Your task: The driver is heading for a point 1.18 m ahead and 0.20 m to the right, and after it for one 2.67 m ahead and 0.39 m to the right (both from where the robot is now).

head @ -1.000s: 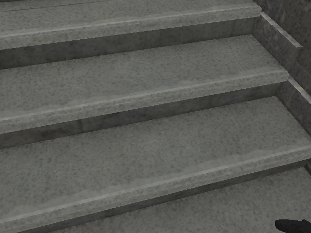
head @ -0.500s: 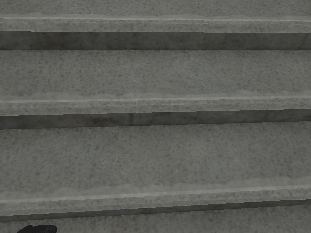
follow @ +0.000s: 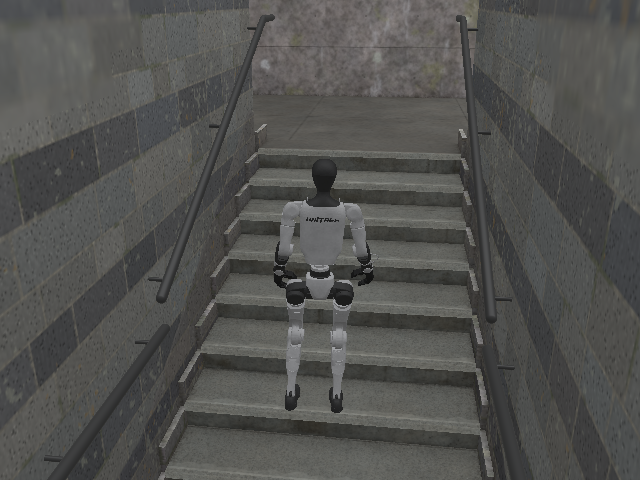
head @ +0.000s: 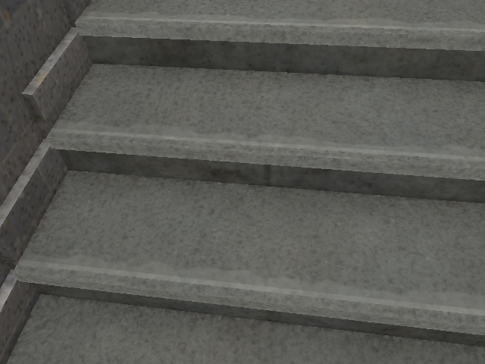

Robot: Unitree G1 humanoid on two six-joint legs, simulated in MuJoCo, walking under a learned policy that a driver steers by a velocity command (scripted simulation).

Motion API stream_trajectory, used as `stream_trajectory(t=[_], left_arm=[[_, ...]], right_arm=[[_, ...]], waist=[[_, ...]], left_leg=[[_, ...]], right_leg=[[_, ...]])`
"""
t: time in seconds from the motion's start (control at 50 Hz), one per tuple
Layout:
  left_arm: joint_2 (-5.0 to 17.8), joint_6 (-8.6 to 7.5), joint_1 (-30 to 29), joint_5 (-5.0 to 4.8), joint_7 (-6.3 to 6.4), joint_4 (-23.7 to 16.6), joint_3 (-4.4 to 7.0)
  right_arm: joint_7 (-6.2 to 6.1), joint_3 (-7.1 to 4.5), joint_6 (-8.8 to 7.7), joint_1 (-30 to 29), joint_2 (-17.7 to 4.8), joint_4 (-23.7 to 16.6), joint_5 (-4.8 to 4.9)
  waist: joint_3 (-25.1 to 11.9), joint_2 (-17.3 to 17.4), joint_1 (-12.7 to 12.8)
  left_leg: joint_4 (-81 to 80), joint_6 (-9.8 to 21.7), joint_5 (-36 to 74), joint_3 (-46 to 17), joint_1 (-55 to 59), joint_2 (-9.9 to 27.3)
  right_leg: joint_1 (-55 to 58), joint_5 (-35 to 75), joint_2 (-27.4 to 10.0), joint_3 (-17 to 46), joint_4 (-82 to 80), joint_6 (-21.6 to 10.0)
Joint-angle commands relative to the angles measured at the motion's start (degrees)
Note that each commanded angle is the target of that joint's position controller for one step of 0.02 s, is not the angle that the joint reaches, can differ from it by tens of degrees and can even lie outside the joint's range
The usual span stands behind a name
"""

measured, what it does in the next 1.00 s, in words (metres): walks ahead: left foot, then right foot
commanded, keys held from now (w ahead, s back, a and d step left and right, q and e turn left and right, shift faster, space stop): e+shift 0.34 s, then w+e+shift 0.12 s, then w+q+shift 0.54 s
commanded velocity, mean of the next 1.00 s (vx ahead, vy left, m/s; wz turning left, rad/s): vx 0.44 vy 0.00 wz -0.20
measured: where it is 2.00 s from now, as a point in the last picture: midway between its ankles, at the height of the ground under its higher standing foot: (309, 139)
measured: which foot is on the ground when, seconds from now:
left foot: up 0.00-0.02, down 0.04-0.74, up 0.76-1.00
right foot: down 0.00-0.22, up 0.24-0.74, down 0.76-1.00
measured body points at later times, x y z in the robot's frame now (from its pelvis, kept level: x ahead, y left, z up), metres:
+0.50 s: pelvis +0.00 +0.03 +0.02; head +0.00 +0.03 +0.47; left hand +0.27 +0.17 -0.07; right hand -0.03 -0.22 -0.10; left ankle -0.02 +0.14 -0.73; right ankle -0.05 -0.10 -0.62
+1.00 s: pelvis +0.16 -0.14 +0.00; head +0.16 -0.15 +0.45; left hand +0.12 +0.11 -0.13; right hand +0.35 -0.39 -0.05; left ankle +0.26 -0.06 -0.43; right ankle +0.01 -0.18 -0.73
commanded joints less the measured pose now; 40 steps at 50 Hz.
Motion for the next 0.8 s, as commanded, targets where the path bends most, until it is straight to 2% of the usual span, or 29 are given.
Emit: stream_trajectory(t=[0.02, 0.04, 0.06, 0.08, 0.14, 0.2, 0.22, 0.24, 0.26, 0.28, 0.3, 0.32, 0.34, 0.36, 0.4, 0.44, 0.46, 0.5, 0.56, 0.58, 0.6, 0.64, 0.68, 0.7, 0.72, 0.74, 0.76, 0.78, 0.8], left_arm=[[13.5, -1.54, -0.4, 0.81, 0.40, -2.5, 5.70], [10.9, -2.41, -0.3, 0.88, 0.93, -2.1, 4.95], [9.9, -2.87, -1.1, 1.15, 1.48, -2.2, 4.76], [10.3, -3.08, 0.4, 1.44, 2.43, -2.7, 5.20], [13.6, -2.36, -3.8, 2.13, 3.95, -4.4, 6.73], [12.6, -1.48, -8.4, 2.37, 4.45, -5.6, 6.62], [10.8, -1.24, -8.1, 2.39, 4.53, -6.2, 6.04], [8.6, -1.66, -6.6, 3.11, 3.88, -6.1, 5.16], [11.6, -2.27, -2.9, 4.46, 3.16, -4.0, 6.08], [15.1, -2.37, 0.8, 4.20, 3.36, -1.4, 7.37], [16.2, -1.95, 2.0, 3.90, 4.10, -0.2, 7.96], [15.6, -1.67, -0.9, 3.88, 4.39, -1.0, 7.97], [12.9, -1.53, -4.2, 3.83, 3.87, -2.1, 7.07], [10.3, -1.51, -8.0, 2.96, 3.43, -4.0, 5.86], [9.8, -1.98, -10.6, 1.38, 1.50, -3.2, 5.72], [8.1, -2.32, -15.3, 1.59, 0.74, -4.1, 4.89], [8.4, -2.21, -14.3, 2.00, 0.19, -3.4, 4.74], [8.5, -2.09, -12.0, 1.97, 0.22, -1.9, 4.93], [7.5, -0.92, -8.5, 3.08, 0.01, -0.4, 3.89], [10.2, 1.06, -11.0, 1.86, -0.23, -4.2, 5.46], [9.3, 1.63, -13.3, 1.84, -0.27, -4.8, 4.88], [7.0, 1.86, -11.7, 1.24, 0.06, -5.1, 4.26], [8.6, 1.80, -7.8, 2.59, 1.10, -5.0, 5.34], [8.2, 1.19, -1.6, 3.11, 1.54, -3.8, 5.61], [9.7, 0.43, 9.8, 3.09, 2.47, -0.5, 6.99], [12.9, -0.47, 19.8, 3.88, 3.47, 2.7, 8.23], [17.4, -1.12, 22.8, 4.91, 4.11, 3.0, 8.28], [21.9, -0.73, 22.2, 4.20, 5.12, 1.1, 8.83], [18.9, -0.70, 17.4, 4.03, 4.63, 1.2, 8.36]], right_arm=[[-2.09, -1.13, -1.95, -3.3, -5.8, -8.1, 0.45], [-2.95, -0.85, -2.94, -3.4, -5.2, -9.6, 0.82], [-3.47, -0.73, -3.77, -2.7, -5.2, -10.6, 1.02], [-3.64, -0.76, -4.15, -4.1, -6.0, -11.9, 1.17], [-2.84, -0.69, -3.38, -1.3, -4.4, -13.5, -0.53], [-1.54, -0.65, -2.53, 6.9, -3.5, -12.6, -0.21], [-1.68, -1.31, -2.76, 9.7, -6.3, -11.9, -0.49], [-2.14, -2.07, -3.22, 12.1, -9.3, -10.7, -1.14], [-2.35, -2.30, -3.74, 8.3, -10.4, -11.8, -2.61], [-2.34, -1.54, -4.37, 3.7, -7.8, -12.2, -1.83], [-1.67, -0.10, -4.28, -2.2, -4.1, -13.2, -1.06], [-1.42, 2.03, -4.28, -4.4, 0.6, -13.1, 0.07], [-2.34, 2.20, -3.90, -4.2, 0.6, -12.7, 0.75], [-3.18, 1.97, -2.57, 1.9, -0.3, -9.5, -0.32], [-2.53, 0.55, -1.66, 12.8, -5.1, -6.1, -1.54], [-0.28, 0.48, -1.19, 19.3, -6.1, -1.8, -2.36], [-0.05, 0.94, -1.77, 17.9, -5.8, -1.9, -2.33], [1.71, 2.50, -2.74, 17.5, -3.4, 0.4, -2.70], [2.92, 2.97, -3.56, 10.5, -4.2, 1.4, -4.25], [0.73, -0.57, -5.20, 17.8, -7.4, 4.5, 0.42], [0.16, -0.01, -5.77, 19.5, -6.3, 6.4, 0.78], [0.09, -0.20, -5.68, 16.7, -4.4, 6.9, 0.31], [0.09, -1.76, -4.92, 16.7, -7.3, 7.8, -1.09], [0.15, -2.54, -4.27, 14.4, -10.2, 8.1, -1.17], [0.31, -2.82, -4.04, 13.4, -10.0, 7.8, -0.57], [0.68, -2.66, -4.51, 8.5, -8.2, 5.2, 0.15], [0.98, -0.40, -4.79, 2.0, 1.9, 1.2, 0.40], [0.58, -0.72, -4.57, 7.4, 3.8, -0.1, 2.65], [0.22, -0.68, -3.76, 8.4, 3.0, -1.1, 2.08]], waist=[[-2.8, -11.8, -1.2], [-4.2, -12.5, -1.9], [-5.2, -11.6, -2.8], [-7.2, -8.7, -1.0], [-4.6, -7.8, -3.1], [-2.9, -6.7, -6.7], [-4.5, -1.6, -6.3], [-5.7, 8.2, -6.1], [-4.6, 8.8, -4.4], [-3.4, 1.4, -1.3], [-1.8, 2.6, 1.7], [-1.2, 1.7, 1.7], [-1.6, 1.7, 0.7], [-3.2, -0.2, -2.0], [1.2, 4.2, -7.9], [3.8, 4.0, -9.6], [3.4, 4.8, -9.2], [3.5, 3.8, -7.2], [4.1, 4.9, -2.8], [6.5, 1.9, -3.0], [7.4, 2.3, -3.9], [7.0, 5.9, -2.1], [7.3, 7.3, -0.8], [5.4, 5.5, 3.7], [-0.7, 2.0, 9.0], [-4.1, -1.3, 13.2], [-1.4, -12.7, 12.5], [-10.5, -15.2, 10.0], [-8.5, -14.4, 5.6]], left_leg=[[-9.1, 5.8, 8.9, 3.2, -2.5, -2.0], [-7.9, 8.6, 13.6, 1.1, -1.8, -1.0], [-5.9, 11.0, 16.4, 0.6, -0.6, -0.4], [-2.7, 13.5, 20.9, 0.9, 3.1, -0.4], [-1.9, 12.5, 7.3, 3.4, 5.8, -3.6], [-10.8, 13.9, 11.6, 2.4, 15.9, -2.4], [-14.2, 19.6, 24.3, -3.5, 23.1, 3.8], [-21.5, 31.7, 38.9, -18.6, 30.6, 17.9], [-24.8, 37.1, 39.6, -26.3, 26.1, 28.5], [-24.8, 33.7, 35.6, -20.3, 19.3, 26.5], [-24.5, 29.6, 34.2, -11.5, 12.6, 21.5], [-26.5, 26.4, 31.9, -5.1, 11.8, 18.2], [-26.6, 25.0, 33.2, -1.1, 13.0, 15.9], [-27.9, 23.2, 19.3, 0.6, 18.6, 14.1], [-33.2, 22.2, -5.6, -2.1, 27.5, 16.4], [-34.8, 23.5, -7.8, -3.9, 32.1, 21.1], [-36.0, 23.5, -6.3, -2.4, 30.8, 22.1], [-38.7, 24.3, -5.9, -4.1, 25.6, 23.2], [-39.7, 24.4, -1.3, 3.7, 13.9, 19.3], [-40.5, 21.2, -4.8, 4.3, 16.3, 17.7], [-41.4, 20.9, -2.8, 3.5, 15.6, 16.9], [-41.3, 20.9, 2.6, 5.7, 10.3, 15.0], [-35.8, 21.7, 8.7, 4.8, 9.2, 15.7], [-24.8, 21.9, 22.0, 6.5, 8.5, 15.0], [-8.4, 21.0, 35.0, 8.3, 5.0, 11.4], [10.1, 18.8, 25.9, 8.0, -8.5, 6.9], [34.7, 17.3, -2.5, 3.7, -24.4, 0.7], [48.2, 16.2, 3.2, -4.6, -33.2, -2.1], [61.3, 15.3, 6.7, -2.1, -37.7, 1.6]], right_leg=[[11.5, 17.4, -16.0, 28.2, -10.6, -13.2], [12.5, 25.0, -17.3, 30.9, -8.5, -14.4], [12.2, 30.9, -17.8, 31.6, -6.9, -15.1], [9.4, 32.3, -15.3, 29.7, -5.6, -14.4], [1.0, 25.3, -11.8, 26.8, -7.2, -15.2], [-9.1, 15.0, -8.0, 26.8, -6.2, -11.7], [-15.8, 8.4, -3.5, 22.8, -0.5, -7.0], [-25.2, -4.6, 5.2, 11.8, 13.2, 1.0], [-28.5, -17.7, 3.0, 8.8, 38.3, 6.3], [-27.5, -13.9, -0.5, 7.7, 53.2, 7.8], [-25.3, -10.2, -1.7, 6.6, 59.9, 8.8], [-24.2, -6.2, -2.4, 6.5, 56.3, 8.9], [-22.3, -5.2, -2.7, 4.1, 54.8, 9.1], [-26.0, -3.9, -3.3, 3.5, 47.0, 9.2], [-34.6, -4.9, -3.5, 2.4, 37.9, 9.0], [-42.2, -5.7, -5.2, 2.0, 35.1, 7.3], [-41.8, -3.8, -5.7, 0.9, 36.3, 5.7], [-38.6, 3.1, -5.4, 3.9, 37.2, 2.5], [-29.8, 10.6, -5.6, 0.5, 37.0, -2.0], [-28.8, 6.7, -7.0, -2.5, 31.9, 0.3], [-26.4, 7.5, -7.6, -4.4, 27.9, 1.0], [-11.8, 4.8, -6.3, -5.1, 16.0, 1.5], [-1.2, -3.8, -2.6, -8.5, 7.9, 1.4], [6.2, -4.5, -1.4, -8.6, 2.7, 0.6], [20.4, -1.0, 0.4, -8.5, -3.4, 0.2], [34.4, 1.1, -5.2, -2.5, -4.8, 2.0], [33.1, -2.6, -18.6, 15.0, -8.5, 6.4], [36.8, -3.4, -28.9, 33.8, -20.2, 3.0], [31.4, -23.1, -31.4, 38.1, -24.1, 0.4]])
